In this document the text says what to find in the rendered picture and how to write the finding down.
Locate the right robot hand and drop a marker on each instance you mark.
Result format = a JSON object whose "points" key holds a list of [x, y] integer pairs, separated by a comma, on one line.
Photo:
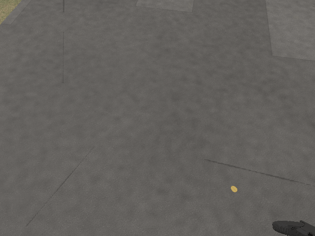
{"points": [[292, 228]]}

